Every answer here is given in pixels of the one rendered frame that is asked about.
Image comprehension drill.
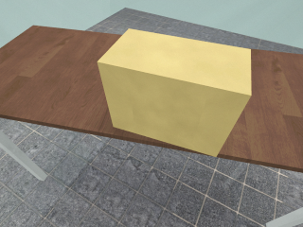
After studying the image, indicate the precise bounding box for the table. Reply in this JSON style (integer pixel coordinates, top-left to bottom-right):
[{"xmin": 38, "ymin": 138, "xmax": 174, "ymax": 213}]
[{"xmin": 0, "ymin": 25, "xmax": 303, "ymax": 227}]

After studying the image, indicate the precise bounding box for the carton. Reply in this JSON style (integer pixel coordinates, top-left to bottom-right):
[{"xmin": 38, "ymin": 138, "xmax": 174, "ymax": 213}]
[{"xmin": 97, "ymin": 28, "xmax": 252, "ymax": 157}]

